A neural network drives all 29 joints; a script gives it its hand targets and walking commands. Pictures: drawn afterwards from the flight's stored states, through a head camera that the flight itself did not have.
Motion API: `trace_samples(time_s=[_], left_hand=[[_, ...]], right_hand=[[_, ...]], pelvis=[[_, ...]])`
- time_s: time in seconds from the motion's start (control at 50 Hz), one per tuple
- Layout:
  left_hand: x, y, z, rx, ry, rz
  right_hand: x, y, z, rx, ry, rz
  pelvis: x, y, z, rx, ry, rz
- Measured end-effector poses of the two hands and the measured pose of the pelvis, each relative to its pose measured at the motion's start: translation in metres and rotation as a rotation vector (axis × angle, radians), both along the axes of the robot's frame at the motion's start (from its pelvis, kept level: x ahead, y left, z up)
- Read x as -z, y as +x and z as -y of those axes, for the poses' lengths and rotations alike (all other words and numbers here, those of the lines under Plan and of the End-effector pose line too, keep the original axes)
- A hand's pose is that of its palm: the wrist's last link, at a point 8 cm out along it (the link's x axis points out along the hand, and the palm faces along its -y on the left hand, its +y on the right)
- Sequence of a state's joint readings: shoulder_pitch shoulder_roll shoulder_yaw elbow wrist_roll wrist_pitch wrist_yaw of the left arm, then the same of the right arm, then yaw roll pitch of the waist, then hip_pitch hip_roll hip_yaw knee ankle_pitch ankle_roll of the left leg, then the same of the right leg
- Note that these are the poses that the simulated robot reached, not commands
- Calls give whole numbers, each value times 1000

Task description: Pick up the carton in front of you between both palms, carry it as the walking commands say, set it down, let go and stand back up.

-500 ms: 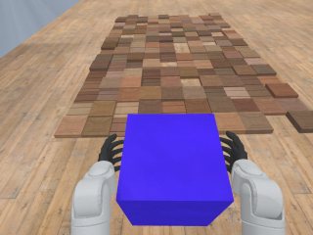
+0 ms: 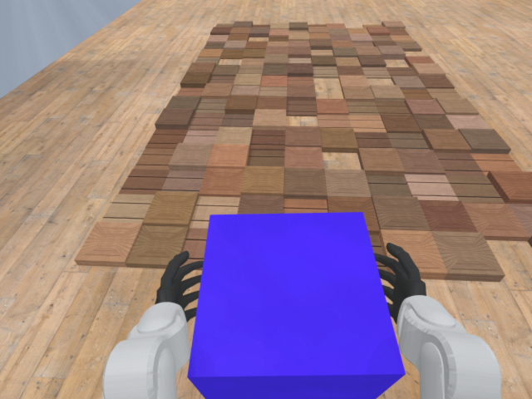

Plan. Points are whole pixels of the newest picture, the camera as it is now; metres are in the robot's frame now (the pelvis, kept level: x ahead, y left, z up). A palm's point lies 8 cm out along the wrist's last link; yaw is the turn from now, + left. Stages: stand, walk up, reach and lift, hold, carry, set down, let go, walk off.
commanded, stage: carry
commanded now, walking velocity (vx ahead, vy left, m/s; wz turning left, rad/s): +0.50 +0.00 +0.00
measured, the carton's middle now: (287, 320) +0.25 +0.02 +0.02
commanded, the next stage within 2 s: none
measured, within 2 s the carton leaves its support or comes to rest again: neither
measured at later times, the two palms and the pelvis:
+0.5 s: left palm (220, 150) +0.59 +0.18 +0.08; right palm (365, 153) +0.57 -0.12 +0.10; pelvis +0.35 +0.04 +0.01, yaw -3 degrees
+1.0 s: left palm (257, 63) +0.99 +0.14 +0.12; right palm (359, 66) +0.99 -0.16 +0.11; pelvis +0.71 -0.01 +0.00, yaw -1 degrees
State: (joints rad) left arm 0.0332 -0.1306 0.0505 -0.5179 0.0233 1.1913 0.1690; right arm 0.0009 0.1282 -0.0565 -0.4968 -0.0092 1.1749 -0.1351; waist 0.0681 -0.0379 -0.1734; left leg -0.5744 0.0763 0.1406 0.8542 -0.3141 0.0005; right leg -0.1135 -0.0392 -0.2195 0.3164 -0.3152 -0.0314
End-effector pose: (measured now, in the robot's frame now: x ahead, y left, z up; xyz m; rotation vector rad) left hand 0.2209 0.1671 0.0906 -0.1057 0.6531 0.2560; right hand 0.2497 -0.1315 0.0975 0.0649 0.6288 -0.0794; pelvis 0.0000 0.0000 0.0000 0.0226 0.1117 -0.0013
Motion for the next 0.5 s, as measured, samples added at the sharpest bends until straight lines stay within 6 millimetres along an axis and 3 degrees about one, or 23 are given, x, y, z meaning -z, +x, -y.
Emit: trace_samples(time_s=[0.08, 0.18, 0.24, 0.34, 0.42, 0.5], left_hand=[[-2, 68, -4, 37, 15, 35], [25, 164, -6, 125, 2, 27], [35, 208, -4, 175, 7, -54], [24, 269, -1, 223, -2, -81], [11, 318, -4, 202, -16, -32], [7, 367, -8, 152, -19, 1]], right_hand=[[6, 53, -2, 34, 2, 38], [31, 122, -4, 119, -16, 29], [41, 152, -3, 169, -12, -53], [25, 203, -2, 213, -18, -84], [6, 261, -4, 190, -32, -36], [0, 325, -8, 131, -29, -2]], pelvis=[[9, 61, -12, 9, -2, 13], [33, 145, -34, 45, 12, 43], [26, 181, -44, 61, -2, 33], [2, 239, -49, 71, -40, 27], [-7, 293, -45, 51, -62, 25], [-6, 353, -36, 41, -65, 36]])
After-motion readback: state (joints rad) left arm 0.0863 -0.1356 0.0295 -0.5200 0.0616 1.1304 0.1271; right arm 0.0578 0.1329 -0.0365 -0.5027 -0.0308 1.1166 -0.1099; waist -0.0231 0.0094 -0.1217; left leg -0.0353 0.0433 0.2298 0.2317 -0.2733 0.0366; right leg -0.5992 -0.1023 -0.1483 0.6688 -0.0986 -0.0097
